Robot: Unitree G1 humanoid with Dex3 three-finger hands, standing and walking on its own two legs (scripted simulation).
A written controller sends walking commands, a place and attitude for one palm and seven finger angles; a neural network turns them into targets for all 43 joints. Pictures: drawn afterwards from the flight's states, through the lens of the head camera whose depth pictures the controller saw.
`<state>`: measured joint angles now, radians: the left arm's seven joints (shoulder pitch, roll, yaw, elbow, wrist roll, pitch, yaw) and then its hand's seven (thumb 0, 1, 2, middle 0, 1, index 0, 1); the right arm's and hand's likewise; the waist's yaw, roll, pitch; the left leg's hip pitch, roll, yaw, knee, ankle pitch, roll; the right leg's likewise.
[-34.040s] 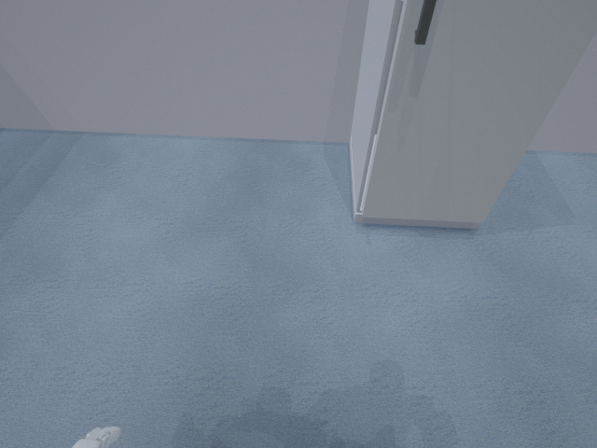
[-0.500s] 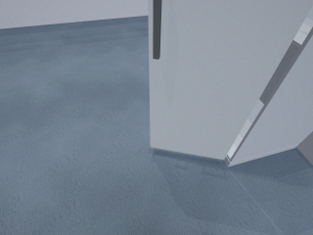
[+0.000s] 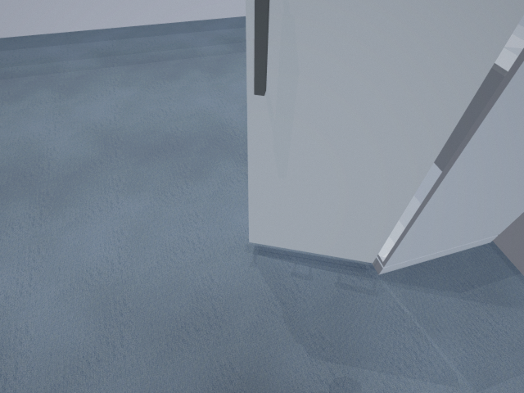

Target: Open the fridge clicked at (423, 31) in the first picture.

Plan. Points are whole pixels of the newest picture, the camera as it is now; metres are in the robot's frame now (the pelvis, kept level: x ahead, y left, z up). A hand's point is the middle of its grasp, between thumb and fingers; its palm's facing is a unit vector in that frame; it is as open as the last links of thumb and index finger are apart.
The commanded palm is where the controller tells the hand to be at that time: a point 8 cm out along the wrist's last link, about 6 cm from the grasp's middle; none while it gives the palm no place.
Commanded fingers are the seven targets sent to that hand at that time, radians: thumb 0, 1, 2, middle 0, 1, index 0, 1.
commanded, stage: look to check the result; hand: left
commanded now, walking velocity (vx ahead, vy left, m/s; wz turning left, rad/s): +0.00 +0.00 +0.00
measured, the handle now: (264, 0) +0.74 +0.04 +0.25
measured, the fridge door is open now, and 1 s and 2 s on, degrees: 63 63 63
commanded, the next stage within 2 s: stand and wait in 0.28 s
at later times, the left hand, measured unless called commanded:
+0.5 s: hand out of the picture +0.03 +0.18 -0.18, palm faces +0.00 -0.98 -0.21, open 7.3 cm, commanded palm none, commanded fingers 0.00 0.90 0.90 -0.20 -0.30 -0.20 -0.30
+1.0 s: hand out of the picture +0.04 +0.18 -0.17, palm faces -0.01 -0.97 -0.23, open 7.3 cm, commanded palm none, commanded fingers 0.00 0.90 0.90 -0.20 -0.30 -0.20 -0.30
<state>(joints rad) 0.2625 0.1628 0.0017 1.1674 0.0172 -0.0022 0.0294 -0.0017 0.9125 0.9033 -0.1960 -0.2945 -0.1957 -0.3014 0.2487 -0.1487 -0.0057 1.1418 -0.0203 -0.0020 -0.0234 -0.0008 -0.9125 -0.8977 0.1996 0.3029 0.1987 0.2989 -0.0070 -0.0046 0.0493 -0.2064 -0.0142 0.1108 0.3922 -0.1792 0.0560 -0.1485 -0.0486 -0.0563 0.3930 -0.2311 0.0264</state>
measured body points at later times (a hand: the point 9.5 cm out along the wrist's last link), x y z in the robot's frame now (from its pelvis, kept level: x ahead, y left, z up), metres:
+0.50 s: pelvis +0.01 -0.01 +0.00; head +0.03 +0.00 +0.45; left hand +0.03 +0.23 -0.16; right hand +0.03 -0.24 -0.16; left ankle +0.02 +0.08 -0.74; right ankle -0.01 -0.14 -0.74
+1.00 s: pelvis +0.02 -0.02 +0.00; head +0.04 -0.01 +0.45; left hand +0.05 +0.23 -0.16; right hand +0.05 -0.27 -0.15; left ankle +0.02 +0.08 -0.74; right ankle -0.01 -0.14 -0.74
